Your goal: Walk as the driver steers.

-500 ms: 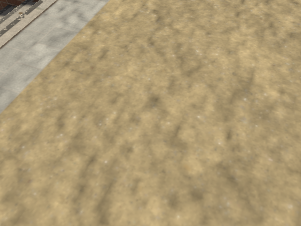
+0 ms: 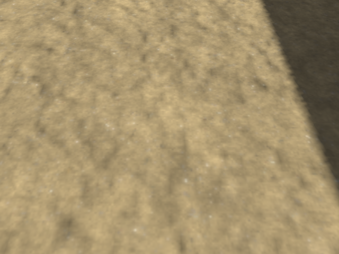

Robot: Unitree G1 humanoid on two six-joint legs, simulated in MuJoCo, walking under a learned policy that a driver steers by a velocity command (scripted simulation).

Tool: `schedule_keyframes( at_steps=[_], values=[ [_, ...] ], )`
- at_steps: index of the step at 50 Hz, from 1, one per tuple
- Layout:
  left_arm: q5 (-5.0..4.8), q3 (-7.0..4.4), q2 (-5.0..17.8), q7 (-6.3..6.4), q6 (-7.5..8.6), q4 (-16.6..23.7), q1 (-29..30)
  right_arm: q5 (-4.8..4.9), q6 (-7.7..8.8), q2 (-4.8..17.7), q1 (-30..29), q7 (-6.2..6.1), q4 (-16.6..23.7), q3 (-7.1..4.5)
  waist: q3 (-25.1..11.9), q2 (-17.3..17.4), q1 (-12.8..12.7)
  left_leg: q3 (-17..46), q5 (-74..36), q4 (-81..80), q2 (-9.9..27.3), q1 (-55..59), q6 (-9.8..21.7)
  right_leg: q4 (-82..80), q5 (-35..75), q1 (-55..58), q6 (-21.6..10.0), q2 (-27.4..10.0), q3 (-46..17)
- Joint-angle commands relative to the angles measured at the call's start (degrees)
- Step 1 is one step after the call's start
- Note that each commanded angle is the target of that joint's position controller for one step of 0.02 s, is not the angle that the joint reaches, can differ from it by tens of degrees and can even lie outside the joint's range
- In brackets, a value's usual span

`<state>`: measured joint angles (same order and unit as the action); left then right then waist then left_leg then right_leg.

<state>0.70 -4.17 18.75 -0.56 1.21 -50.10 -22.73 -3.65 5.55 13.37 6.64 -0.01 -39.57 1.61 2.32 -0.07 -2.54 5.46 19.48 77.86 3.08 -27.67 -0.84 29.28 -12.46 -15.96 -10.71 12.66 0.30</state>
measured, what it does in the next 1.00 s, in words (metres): walks ahead: left foot, then right foot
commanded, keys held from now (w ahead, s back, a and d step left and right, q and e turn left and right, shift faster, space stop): w+e+shift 0.06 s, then w+shift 0.52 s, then w+q+shift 0.42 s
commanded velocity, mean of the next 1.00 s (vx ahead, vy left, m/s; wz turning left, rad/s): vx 1.00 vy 0.00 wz -0.04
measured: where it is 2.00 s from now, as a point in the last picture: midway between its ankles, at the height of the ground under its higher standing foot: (159, 38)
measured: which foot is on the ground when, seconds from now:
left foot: up 0.00-0.26, down 0.28-0.72, up 0.74-1.00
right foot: down 0.00-0.28, up 0.30-0.70, down 0.72-1.00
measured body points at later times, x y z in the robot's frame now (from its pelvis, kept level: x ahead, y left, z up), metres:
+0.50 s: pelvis +0.48 +0.05 +0.02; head +0.49 +0.05 +0.47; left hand +0.70 +0.27 -0.08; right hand +0.39 -0.22 -0.11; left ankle +0.45 +0.16 -0.72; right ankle +0.48 -0.07 -0.64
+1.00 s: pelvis +0.94 -0.05 +0.01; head +0.96 -0.05 +0.46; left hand +0.91 +0.24 -0.12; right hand +1.12 -0.32 -0.08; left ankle +1.08 +0.07 -0.64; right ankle +0.83 -0.14 -0.72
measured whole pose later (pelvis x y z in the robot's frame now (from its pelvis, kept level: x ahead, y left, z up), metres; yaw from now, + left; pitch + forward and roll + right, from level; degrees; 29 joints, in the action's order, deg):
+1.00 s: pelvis +0.94 -0.05 +0.01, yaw +1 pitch +1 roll -2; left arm 1.2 -3.5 17.8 -0.2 6.7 -53.4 -25.9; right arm -1.2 0.3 18.3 8.1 3.4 -43.0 -3.1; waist 0.5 2.3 -2.2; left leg -2.5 3.1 60.9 6.6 -44.4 5.3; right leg 15.0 -19.0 3.4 -0.7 1.7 13.5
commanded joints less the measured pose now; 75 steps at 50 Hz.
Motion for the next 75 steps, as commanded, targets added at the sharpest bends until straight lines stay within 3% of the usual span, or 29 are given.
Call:
schedule_keyframes(
  at_steps=[1, 9, 11, 13, 14, 15, 16, 17, 19, 23, 29, 33, 35, 36, 37, 38, 39, 41, 47, 51, 54, 56, 58, 59, 60, 61, 63, 66, 75],
  values=[
    [-0.53, -1.56, 7.79, 0.3, 2.85, 4.47, 0.66, -1.05, -2.03, 7.54, 1.65, 0.39, 4.73, -1.12, 2.27, 4.49, 4.75, -2.31, 0.88, -11.69, 3.59, -7.38, -2.16, -19.57, 1.94, -2.78, -9.55, -15.11, -24.87],
    [-1.33, -2.12, 7.57, -0.23, 4.17, 2.54, -5.25, 1.5, -0.95, 5.99, -12.65, 1.47, 9.59, -0.34, 1.12, -1.65, -4.07, -7.61, -29.77, -46.63, -0.28, 1.52, 0.95, -19.82, 28.95, 9.08, -2.02, -14.82, -18.34],
    [-0.67, -2.4, 9.62, 0.5, 4.2, 2.13, -4.77, 1.24, -0.64, 8.69, -8.78, 0.83, 8.57, -1.68, -2.4, -2.86, -1.83, -7.99, -23.32, -49.34, -3.31, 5.57, 2.86, -12.13, 45.42, 17.05, -0.05, -16.49, -17.76],
    [0.8, -2.78, 12.36, 0.72, 3.96, 2.19, -1.72, 2.13, -0.34, 12.79, 8.12, -0.45, 3.79, -3.97, -11.32, -4.06, 7.61, -7.98, -14.05, -49.01, -4.62, 21.29, 4.75, 7.65, 53.78, 17.52, 2.07, -16.32, -15.84],
    [1.47, -2.06, 9.69, 0.79, 4.19, 3.15, 1.42, 1.61, -0.46, 15.47, 20.76, -1.65, 0.84, -5.35, -16.33, -3.0, 14.06, -2.87, -5.28, -45.24, 1.13, 35.61, 6.0, 23.94, 44.09, 7.24, 2.53, -14.48, -14.05],
    [-0.88, 0.18, 0.16, 0.48, 4.5, 5.45, -6.05, -1.0, -0.26, 21.04, 24.36, -1.71, -0.07, -6.98, -24.21, 14.87, 8.73, 27.5, 13.84, -50.61, 18.07, 51.35, 12.85, 47.32, 3.07, -11.87, 5.05, -6.2, -8.88],
    [-0.72, 1.16, 1.5, 0.3, 4.67, 5.32, -6.47, 0.25, -0.82, 19.02, 21.5, -0.47, -0.57, -7.24, -24.35, 17.91, 7.63, 48.06, 21.88, -61.86, 20.43, 51.47, 15.58, 53.08, -12.22, -22.71, 4.61, -5.03, -8.93],
    [0.08, 0.84, 4.05, 0.53, 4.25, 5.64, 0.88, 0.83, -0.81, 13.71, 15.25, -0.01, 0.03, -6.52, -12.61, 8.59, 7.13, 38.6, 22.44, -62.75, 17.9, 42.37, 14.91, 52.58, -6.31, -27.0, 4.09, -9.95, -8.49],
    [1.29, 1.22, 3.92, -0.68, 3.88, 7.77, 9.45, 0.83, -0.51, 8.82, 13.69, 0.45, -2.04, -5.46, -4.17, -0.91, 6.21, 22.53, 8.17, -63.87, 12.29, 28.46, 12.53, 46.32, -2.81, -24.48, 4.28, -12.93, -7.81],
    [2.18, 2.93, 0.34, -2.22, 2.05, 10.86, 11.97, 2.47, 1.09, 7.19, 17.45, 0.46, -7.03, -4.66, 1.38, 3.89, 1.87, 12.24, 0.45, -69.85, 9.14, 20.33, 11.56, 38.36, -3.73, -26.64, 5.96, -15.23, -8.07],
    [1.27, 5.43, -1.23, -4.04, 3.08, 16.66, 27.54, 4.11, 2.53, 9.76, 20.94, 1.14, -9.59, -4.97, 5.98, 1.84, 3.67, -3.26, -27.34, -80.77, 5.04, 13.43, 9.97, 9.38, 19.03, -13.16, 5.78, -15.32, 3.98],
    [1.98, 4.21, 2.23, -2.12, 3.31, 16.17, 25.35, 3.71, 1.8, 14.32, 23.37, 0.49, -11.9, -5.53, -0.11, 4.45, 1.15, -3.42, -63.82, -68.03, 7.16, 27.97, 9.08, 3.84, 12.99, -4.7, 3.97, -10.59, 4.67],
    [2.23, 2.07, 6.14, -0.21, 3.42, 10.58, 6.74, 3.02, 0.37, 16.49, 22.03, -0.45, -12.32, -5.93, -10.38, 6.03, -8.02, -3.23, -65.42, -43.09, 6.3, 24.62, 7.76, 2.4, 5.97, 16.05, 3.3, -9.48, 2.71],
    [3.22, 0.42, 10.31, 1.01, 3.44, 8.31, -2.89, 2.69, 0.31, 13.1, 21.54, -0.37, -11.0, -5.16, -16.25, 3.09, -11.12, -3.84, -48.06, -25.33, 3.53, 13.11, 7.63, 3.67, -5.14, 29.91, 2.69, -18.94, -6.08],
    [5.44, -1.0, 14.48, 1.3, 3.78, 8.29, -4.46, 4.54, 0.4, 1.7, 29.63, 0.03, -8.87, -2.93, -26.22, -13.33, -4.0, -3.93, 5.98, -1.0, -3.92, -6.64, 6.75, -0.39, -20.47, 46.09, -2.65, -38.97, -34.95],
    [3.19, -0.84, 11.45, 0.87, 3.19, 8.97, -3.59, 5.17, 0.1, 8.41, 25.08, -0.26, -8.29, -4.29, -28.73, -8.55, -6.33, -0.58, 5.02, 5.28, -4.1, -11.51, 7.99, -10.64, -27.12, 42.09, -3.07, -39.47, -46.91],
    [2.61, -0.03, 7.34, 0.8, 3.55, 8.05, 2.02, 4.71, -0.2, 10.0, 16.96, -0.25, -6.83, -4.94, -15.21, -4.78, -4.4, -0.64, -2.63, 2.58, -0.52, -15.29, 8.07, -12.31, -23.36, 31.93, -0.95, -35.21, -34.89],
    [2.35, 0.61, 3.04, 0.55, 4.39, 6.52, 5.89, 3.67, -1.24, 7.29, 14.03, 0.84, -7.14, -4.53, -4.52, -1.51, -0.99, -1.06, -5.83, -2.23, 2.7, -12.18, 7.5, -15.93, -7.08, 16.99, 1.81, -30.57, -19.97],
    [0.18, 1.27, -0.49, 0.15, 6.89, 2.23, 5.23, 2.0, -5.27, 2.48, 5.09, 3.37, -1.78, -3.85, 3.76, -4.03, 4.34, -4.81, -13.46, -10.43, 5.75, -15.13, 5.41, -23.2, 9.78, 6.67, 5.45, -25.81, 4.37],
    [0.31, 0.81, 2.31, 0.63, 7.5, 1.6, 5.29, 2.55, -4.82, 3.34, -3.26, 5.04, 1.69, -3.1, 6.19, -1.72, 4.6, -11.61, -26.1, -29.72, 2.86, -7.73, 8.03, -25.74, 23.21, 5.96, 7.32, -22.81, 15.28],
    [0.06, 0.12, 6.48, 1.67, 6.56, 1.29, 1.82, 2.58, -4.41, 5.75, -2.89, 5.15, 1.12, -3.62, 3.15, -2.48, 5.73, -17.56, -25.71, -35.81, -3.79, -1.22, 10.61, -17.66, 57.55, 16.68, 9.26, -23.99, 17.49],
    [0.76, -1.0, 10.39, 2.64, 4.24, 2.6, 3.28, 2.89, -4.42, 9.05, 8.51, 4.25, -1.75, -4.94, -4.05, -5.93, 12.34, -17.89, -17.44, -35.29, -7.83, 10.61, 12.45, -0.44, 74.74, 19.87, 9.37, -26.18, 16.71],
    [1.56, -1.55, 11.04, 2.18, 2.36, 4.11, 6.77, 2.87, -4.67, 14.17, 28.15, 2.1, -7.81, -8.13, -12.13, -3.14, 20.4, -11.19, -7.7, -39.01, -9.19, 33.95, 15.74, 33.58, 57.63, 8.49, 8.42, -24.98, 14.4],
    [1.75, 0.25, 3.01, 0.96, 2.9, 5.7, 8.79, 4.1, -5.48, 17.62, 22.83, 0.94, -7.83, -9.48, -5.11, 12.02, 14.9, 2.54, -9.07, -42.83, -1.96, 36.44, 18.08, 56.85, -3.73, -9.37, 10.17, -12.96, 13.04],
    [0.4, 1.17, 1.92, 0.77, 4.25, 13.37, 4.31, 1.91, -6.24, 24.47, 18.85, 1.23, -4.89, -10.63, -16.16, 18.09, 7.74, 36.26, -3.78, -53.69, 9.67, 52.96, 31.35, 71.19, -16.51, -31.17, 12.75, -7.98, 1.18],
    [1.28, 1.77, 3.91, 1.0, 5.97, 13.89, 8.84, 2.06, -6.16, 21.88, 18.58, 0.7, -3.15, -10.65, -16.04, 4.84, 10.06, 44.1, 4.87, -62.99, 12.43, 51.4, 30.09, 67.8, -11.91, -35.7, 11.7, -11.96, -5.73],
    [1.54, 2.26, 3.55, 1.11, 6.35, 12.83, 11.0, 2.28, -4.69, 14.68, 15.88, -0.17, -5.5, -8.8, -3.2, -6.6, 4.46, 32.89, -0.55, -64.77, 9.38, 31.43, 23.78, 54.26, -7.07, -29.85, 11.2, -17.56, -5.25],
    [3.35, 3.13, 1.44, 0.41, 2.57, 11.91, 9.2, 3.01, -1.66, 10.31, 13.2, -0.56, -5.59, -6.67, 0.2, -6.05, -0.29, 19.65, -8.95, -66.48, 3.42, 13.01, 20.93, 43.14, -7.74, -18.96, 13.02, -21.24, -4.17],
    [0.63, 4.17, -0.38, -1.43, 2.93, 17.92, 28.24, 4.28, 1.14, 11.99, 21.2, 0.81, -8.8, -7.04, 2.83, 0.53, 8.53, 5.7, -39.16, -72.94, 0.84, 24.35, 12.87, 2.55, 25.05, -12.7, 8.13, -16.56, 4.0]
  ],
)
